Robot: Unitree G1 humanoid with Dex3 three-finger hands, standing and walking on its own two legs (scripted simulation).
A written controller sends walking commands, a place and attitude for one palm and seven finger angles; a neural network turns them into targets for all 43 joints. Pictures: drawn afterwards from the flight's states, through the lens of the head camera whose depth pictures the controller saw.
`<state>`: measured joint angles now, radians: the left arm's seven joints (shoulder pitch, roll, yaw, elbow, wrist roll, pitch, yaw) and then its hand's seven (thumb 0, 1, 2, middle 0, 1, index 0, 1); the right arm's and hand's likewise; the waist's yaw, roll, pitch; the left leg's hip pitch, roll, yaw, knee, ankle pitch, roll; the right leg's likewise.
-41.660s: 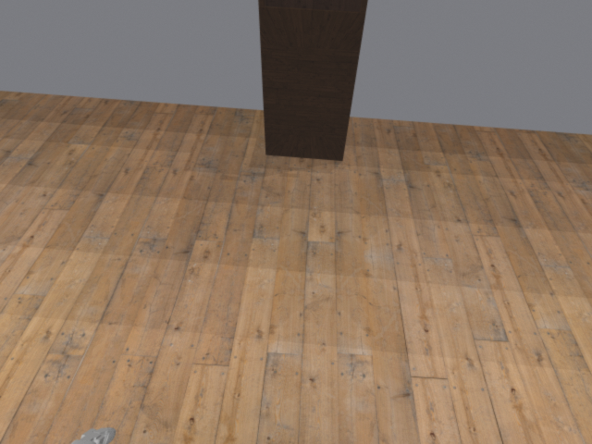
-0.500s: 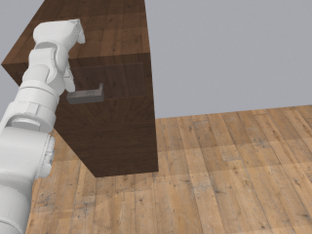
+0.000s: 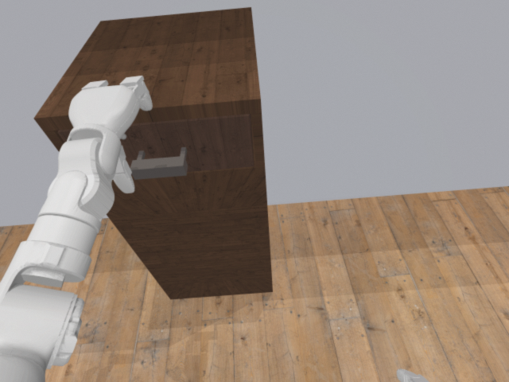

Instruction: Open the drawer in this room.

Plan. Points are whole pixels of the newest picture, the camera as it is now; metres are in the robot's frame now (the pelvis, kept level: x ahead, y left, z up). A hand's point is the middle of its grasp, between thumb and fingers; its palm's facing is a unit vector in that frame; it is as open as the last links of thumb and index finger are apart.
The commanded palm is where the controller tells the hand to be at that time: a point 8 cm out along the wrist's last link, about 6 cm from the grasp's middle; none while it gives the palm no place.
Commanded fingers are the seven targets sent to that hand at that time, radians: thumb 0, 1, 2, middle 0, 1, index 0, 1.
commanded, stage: draw the hand back to the body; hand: left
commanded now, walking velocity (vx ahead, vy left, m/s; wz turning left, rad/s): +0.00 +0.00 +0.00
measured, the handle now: (161, 160) +0.52 +0.22 +0.04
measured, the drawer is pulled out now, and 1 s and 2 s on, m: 0.00 0.00 0.00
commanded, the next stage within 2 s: step back with the hand held close in 1.28 s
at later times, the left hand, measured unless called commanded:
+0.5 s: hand (85, 186) +0.30 +0.20 +0.22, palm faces +0.31 -0.90 -0.29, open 13.4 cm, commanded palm +0.24 +0.24 +0.24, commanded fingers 0.00 -0.08 0.48 -0.27 -0.93 -0.27 -0.93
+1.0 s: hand out of the picture +0.15 +0.22 +0.22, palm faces +0.47 -0.79 -0.39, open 9.4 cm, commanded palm +0.10 +0.26 +0.23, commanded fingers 0.00 0.80 0.86 -0.21 -0.37 -0.21 -0.37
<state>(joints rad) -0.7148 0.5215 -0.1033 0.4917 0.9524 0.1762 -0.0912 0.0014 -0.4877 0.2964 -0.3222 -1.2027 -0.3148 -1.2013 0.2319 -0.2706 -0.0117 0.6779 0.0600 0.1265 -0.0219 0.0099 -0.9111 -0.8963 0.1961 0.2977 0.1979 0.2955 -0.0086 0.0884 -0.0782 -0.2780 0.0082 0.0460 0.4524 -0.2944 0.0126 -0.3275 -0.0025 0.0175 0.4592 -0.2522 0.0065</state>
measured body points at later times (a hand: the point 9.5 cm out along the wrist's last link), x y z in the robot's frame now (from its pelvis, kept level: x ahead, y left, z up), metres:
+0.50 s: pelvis -0.01 -0.01 +0.00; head -0.01 -0.03 +0.45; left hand +0.27 +0.24 +0.24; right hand +0.22 -0.19 -0.07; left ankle -0.05 +0.11 -0.74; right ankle -0.02 -0.13 -0.74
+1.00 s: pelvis -0.02 -0.02 +0.00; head -0.05 -0.04 +0.45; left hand +0.12 +0.26 +0.24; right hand +0.17 -0.24 -0.08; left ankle -0.05 +0.11 -0.74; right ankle -0.02 -0.13 -0.74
